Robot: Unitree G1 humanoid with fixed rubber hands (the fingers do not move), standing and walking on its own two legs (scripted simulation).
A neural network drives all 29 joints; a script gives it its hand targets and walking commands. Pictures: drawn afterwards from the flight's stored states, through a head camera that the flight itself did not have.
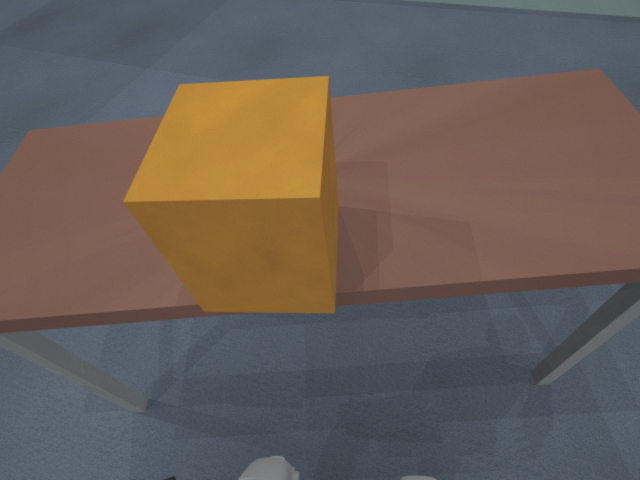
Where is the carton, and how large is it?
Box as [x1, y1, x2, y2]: [123, 76, 338, 312]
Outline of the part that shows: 328,76 179,84 123,202 204,311 334,312 338,203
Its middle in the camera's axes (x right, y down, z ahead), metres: -0.08 -0.05 +0.54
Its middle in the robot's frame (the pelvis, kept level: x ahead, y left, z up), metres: +0.45 +0.08 +0.07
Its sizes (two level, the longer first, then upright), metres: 0.210 0.200 0.250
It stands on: a table, 0.71 m high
